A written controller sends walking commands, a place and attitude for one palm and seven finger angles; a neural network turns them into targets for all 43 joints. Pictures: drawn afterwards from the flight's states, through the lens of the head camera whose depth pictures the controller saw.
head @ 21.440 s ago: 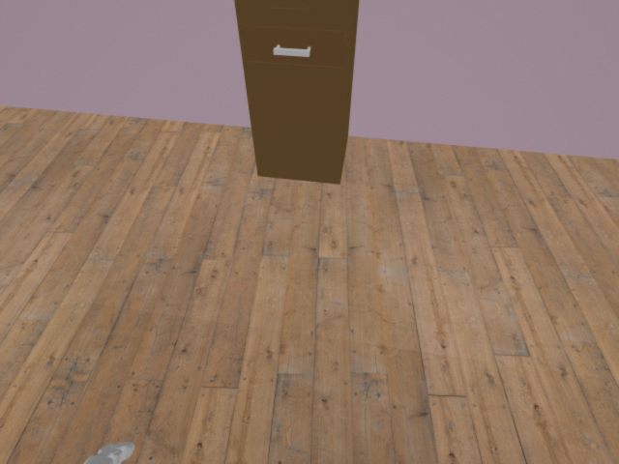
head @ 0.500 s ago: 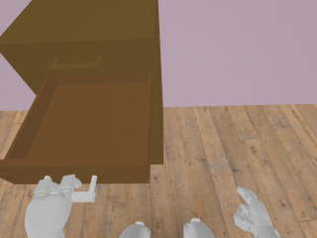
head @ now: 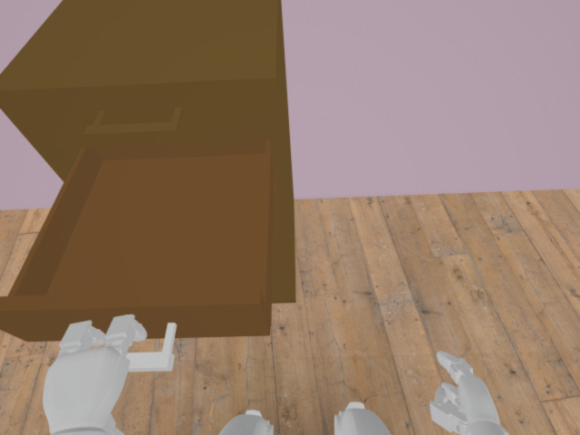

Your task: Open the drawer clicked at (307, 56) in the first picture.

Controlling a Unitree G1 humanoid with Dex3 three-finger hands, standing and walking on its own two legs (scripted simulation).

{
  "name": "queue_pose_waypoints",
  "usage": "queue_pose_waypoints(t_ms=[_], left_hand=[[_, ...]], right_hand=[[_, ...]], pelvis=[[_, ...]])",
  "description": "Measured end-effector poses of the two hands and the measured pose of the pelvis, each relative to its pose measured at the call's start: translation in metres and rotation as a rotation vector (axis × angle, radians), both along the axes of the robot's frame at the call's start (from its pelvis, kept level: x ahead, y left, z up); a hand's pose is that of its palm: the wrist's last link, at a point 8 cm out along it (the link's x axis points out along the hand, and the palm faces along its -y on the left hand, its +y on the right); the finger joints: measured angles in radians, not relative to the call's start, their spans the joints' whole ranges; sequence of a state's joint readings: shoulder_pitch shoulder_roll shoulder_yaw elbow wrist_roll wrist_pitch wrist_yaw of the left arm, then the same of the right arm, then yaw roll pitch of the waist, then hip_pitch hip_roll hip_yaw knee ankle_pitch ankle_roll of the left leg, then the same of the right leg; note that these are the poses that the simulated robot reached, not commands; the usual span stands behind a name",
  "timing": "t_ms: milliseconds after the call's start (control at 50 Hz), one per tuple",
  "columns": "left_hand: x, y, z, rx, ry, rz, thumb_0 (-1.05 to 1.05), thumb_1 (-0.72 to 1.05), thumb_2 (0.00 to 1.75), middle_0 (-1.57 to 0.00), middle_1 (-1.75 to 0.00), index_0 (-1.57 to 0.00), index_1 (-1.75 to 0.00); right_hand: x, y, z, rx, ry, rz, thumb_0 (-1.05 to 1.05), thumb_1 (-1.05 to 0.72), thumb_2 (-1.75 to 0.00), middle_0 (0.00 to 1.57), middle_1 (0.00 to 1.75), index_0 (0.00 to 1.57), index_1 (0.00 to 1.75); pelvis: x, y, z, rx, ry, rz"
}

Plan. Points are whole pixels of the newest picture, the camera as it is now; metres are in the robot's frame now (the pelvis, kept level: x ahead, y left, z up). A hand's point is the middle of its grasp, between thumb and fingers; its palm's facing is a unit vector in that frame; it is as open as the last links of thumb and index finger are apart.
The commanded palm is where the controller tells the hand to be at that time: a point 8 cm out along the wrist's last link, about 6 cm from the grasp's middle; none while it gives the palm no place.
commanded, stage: lift the hand off the handle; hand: left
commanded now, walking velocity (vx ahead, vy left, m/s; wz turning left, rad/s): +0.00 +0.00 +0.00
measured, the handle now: (124, 347) +0.23 +0.25 -0.02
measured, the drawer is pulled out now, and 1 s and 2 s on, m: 0.30 0.30 0.30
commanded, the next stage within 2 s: none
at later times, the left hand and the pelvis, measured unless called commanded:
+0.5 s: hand (100, 377) +0.19 +0.25 +0.02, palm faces -0.01 -0.08 -1.00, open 13.6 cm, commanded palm +0.17 +0.25 +0.07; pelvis +0.02 +0.01 +0.02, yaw -1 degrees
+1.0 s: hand (78, 365) +0.19 +0.26 +0.06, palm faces +0.02 -0.08 -1.00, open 13.6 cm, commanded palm +0.17 +0.26 +0.11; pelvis +0.02 +0.01 +0.04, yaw -1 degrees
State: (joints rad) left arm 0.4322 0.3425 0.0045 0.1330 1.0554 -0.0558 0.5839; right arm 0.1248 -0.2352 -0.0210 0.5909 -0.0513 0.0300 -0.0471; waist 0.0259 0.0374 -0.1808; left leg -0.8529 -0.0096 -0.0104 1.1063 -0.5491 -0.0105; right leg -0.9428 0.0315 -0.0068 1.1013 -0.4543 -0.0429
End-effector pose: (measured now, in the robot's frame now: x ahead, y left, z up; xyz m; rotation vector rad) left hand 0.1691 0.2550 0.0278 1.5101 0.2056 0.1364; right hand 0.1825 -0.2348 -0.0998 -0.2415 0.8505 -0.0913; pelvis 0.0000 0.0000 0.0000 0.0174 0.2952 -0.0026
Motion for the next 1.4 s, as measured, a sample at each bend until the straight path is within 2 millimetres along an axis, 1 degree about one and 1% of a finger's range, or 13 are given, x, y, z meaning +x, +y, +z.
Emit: queue_pose_waypoints(t_ms=[200, 420, 520, 620, 920, 1020, 1120, 1220, 1320, 1400], left_hand=[[0.0, 0.001, 0.014, -0.003, -0.001, 0.0, 0.0, -0.49, 0.3, -0.32, -1.2, -0.39, -1.21], [0.0, -0.003, 0.036, -0.013, -0.019, -0.006, 0.0, -0.49, 0.3, -0.32, -1.2, -0.39, -1.21], [0.0, -0.004, 0.045, -0.02, -0.026, -0.007, 0.0, -0.49, 0.3, -0.32, -1.2, -0.37, -1.21], [-0.001, -0.002, 0.052, -0.013, -0.02, -0.01, 0.0, -0.49, 0.3, -0.32, -1.2, -0.36, -1.21], [0.0, 0.005, 0.073, -0.029, -0.026, -0.025, 0.0, -0.49, 0.3, -0.32, -1.2, -0.37, -1.22], [0.004, 0.005, 0.084, -0.025, -0.068, -0.031, 0.0, -0.49, 0.3, -0.32, -1.2, -0.35, -1.21], [0.007, 0.006, 0.091, -0.032, -0.074, -0.017, 0.0, -0.49, 0.3, -0.32, -1.2, -0.33, -1.2], [0.002, 0.007, 0.095, -0.049, -0.051, -0.013, 0.0, -0.49, 0.3, -0.32, -1.2, -0.33, -1.2], [-0.004, 0.013, 0.103, -0.035, -0.047, -0.019, 0.0, -0.49, 0.3, -0.32, -1.2, -0.32, -1.2], [-0.005, 0.016, 0.11, -0.039, -0.064, -0.018, 0.0, -0.49, 0.3, -0.32, -1.2, -0.32, -1.2]], right_hand=[[0.007, -0.002, 0.017, -0.005, -0.033, 0.008, 0.01, -0.91, -0.9, 0.2, 0.3, 0.2, 0.3], [0.02, 0.007, 0.032, 0.027, -0.067, 0.038, 0.01, -0.91, -0.9, 0.2, 0.3, 0.2, 0.3], [0.024, 0.012, 0.037, 0.043, -0.074, 0.048, 0.01, -0.91, -0.9, 0.2, 0.3, 0.2, 0.3], [0.027, 0.014, 0.041, 0.048, -0.071, 0.056, 0.01, -0.91, -0.9, 0.2, 0.3, 0.2, 0.3], [0.03, 0.014, 0.051, 0.043, -0.074, 0.051, 0.01, -0.91, -0.9, 0.2, 0.3, 0.2, 0.3], [0.03, 0.017, 0.052, 0.05, -0.077, 0.052, 0.01, -0.91, -0.9, 0.2, 0.3, 0.2, 0.3], [0.031, 0.021, 0.055, 0.069, -0.082, 0.048, 0.01, -0.91, -0.9, 0.2, 0.3, 0.2, 0.3], [0.032, 0.026, 0.061, 0.077, -0.091, 0.049, 0.01, -0.91, -0.9, 0.2, 0.3, 0.2, 0.3], [0.035, 0.029, 0.066, 0.068, -0.096, 0.066, 0.01, -0.91, -0.9, 0.2, 0.3, 0.2, 0.3], [0.038, 0.031, 0.069, 0.065, -0.105, 0.075, 0.01, -0.91, -0.9, 0.2, 0.3, 0.2, 0.3]], pelvis=[[0.005, 0.003, 0.01, -0.004, -0.027, 0.0], [0.013, 0.005, 0.021, -0.005, -0.055, -0.005], [0.016, 0.006, 0.025, -0.004, -0.065, -0.01], [0.019, 0.006, 0.028, -0.005, -0.074, -0.011], [0.024, 0.01, 0.037, -0.011, -0.096, -0.014], [0.025, 0.012, 0.038, -0.013, -0.104, -0.013], [0.026, 0.014, 0.041, -0.013, -0.112, -0.019], [0.028, 0.016, 0.045, -0.013, -0.125, -0.024], [0.028, 0.017, 0.048, -0.017, -0.139, -0.021], [0.027, 0.019, 0.049, -0.02, -0.147, -0.016]])
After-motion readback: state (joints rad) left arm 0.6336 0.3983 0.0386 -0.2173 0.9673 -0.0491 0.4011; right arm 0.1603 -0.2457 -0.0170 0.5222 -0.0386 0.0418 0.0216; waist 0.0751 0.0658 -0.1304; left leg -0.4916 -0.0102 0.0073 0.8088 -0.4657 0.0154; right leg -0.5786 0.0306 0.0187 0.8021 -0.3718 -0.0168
